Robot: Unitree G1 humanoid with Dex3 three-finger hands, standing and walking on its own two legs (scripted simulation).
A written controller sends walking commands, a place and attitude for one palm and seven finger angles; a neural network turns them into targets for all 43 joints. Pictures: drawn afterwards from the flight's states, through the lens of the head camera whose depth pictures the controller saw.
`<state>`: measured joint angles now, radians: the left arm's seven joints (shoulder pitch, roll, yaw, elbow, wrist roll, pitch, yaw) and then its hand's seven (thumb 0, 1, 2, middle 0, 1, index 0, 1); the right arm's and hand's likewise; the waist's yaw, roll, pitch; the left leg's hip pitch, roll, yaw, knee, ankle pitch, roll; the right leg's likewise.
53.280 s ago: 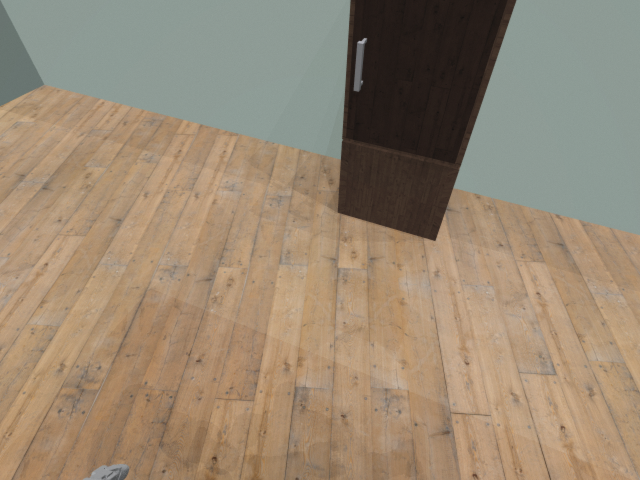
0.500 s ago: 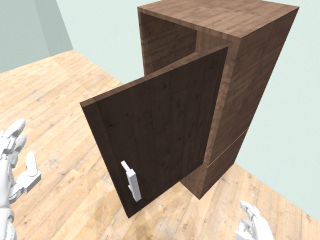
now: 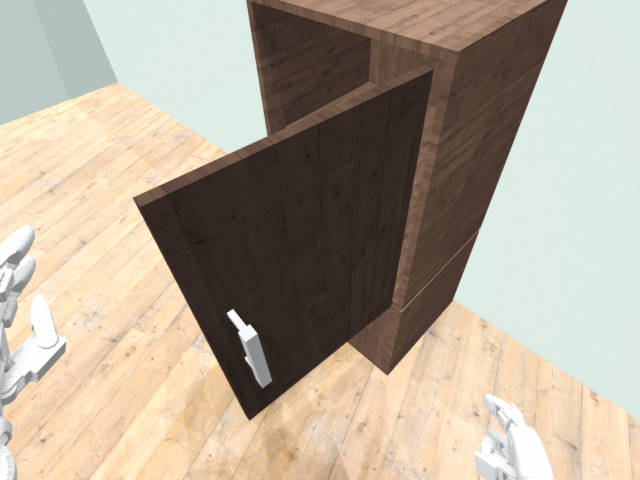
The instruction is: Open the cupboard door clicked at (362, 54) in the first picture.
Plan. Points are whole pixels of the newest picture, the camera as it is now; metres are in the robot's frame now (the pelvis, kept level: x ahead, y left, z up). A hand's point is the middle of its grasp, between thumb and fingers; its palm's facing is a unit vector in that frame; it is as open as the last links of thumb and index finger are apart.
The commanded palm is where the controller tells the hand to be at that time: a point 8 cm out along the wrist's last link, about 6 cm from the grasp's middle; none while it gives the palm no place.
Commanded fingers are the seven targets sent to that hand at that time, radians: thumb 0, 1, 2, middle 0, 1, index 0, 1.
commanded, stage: step back with the hand held close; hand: left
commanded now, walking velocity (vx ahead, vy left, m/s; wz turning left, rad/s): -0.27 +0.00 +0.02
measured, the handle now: (249, 349) +0.31 +0.14 -0.06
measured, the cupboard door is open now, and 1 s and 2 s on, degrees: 84 84 84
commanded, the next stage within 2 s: stop stepping back and stand still in 1.06 s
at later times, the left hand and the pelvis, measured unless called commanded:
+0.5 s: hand out of the picture +0.11 +0.30 +0.15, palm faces +0.45 -0.76 -0.48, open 7.4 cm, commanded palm +0.05 +0.33 +0.17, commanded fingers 0.00 0.90 0.90 -0.20 -0.30 -0.20 -0.30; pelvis -0.08 +0.03 -0.01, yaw +1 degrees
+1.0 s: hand out of the picture +0.00 +0.34 +0.17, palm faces +0.50 -0.77 -0.41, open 7.4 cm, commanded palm -0.07 +0.36 +0.17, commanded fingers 0.00 0.90 0.90 -0.20 -0.30 -0.20 -0.30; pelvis -0.20 +0.05 -0.01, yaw +2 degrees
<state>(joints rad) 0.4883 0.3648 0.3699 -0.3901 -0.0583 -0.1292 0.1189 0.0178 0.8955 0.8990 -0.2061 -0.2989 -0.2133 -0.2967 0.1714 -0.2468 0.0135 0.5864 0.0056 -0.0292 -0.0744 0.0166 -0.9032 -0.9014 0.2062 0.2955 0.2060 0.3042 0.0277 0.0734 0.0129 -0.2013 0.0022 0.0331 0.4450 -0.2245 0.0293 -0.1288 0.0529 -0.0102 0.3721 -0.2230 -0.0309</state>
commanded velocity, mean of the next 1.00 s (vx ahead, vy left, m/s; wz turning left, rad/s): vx -0.33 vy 0.00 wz -0.02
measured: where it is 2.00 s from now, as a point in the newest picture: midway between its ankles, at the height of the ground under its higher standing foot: outside the picture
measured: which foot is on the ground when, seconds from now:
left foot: down 0.00-1.00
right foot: down 0.00-0.82, up 0.84-1.00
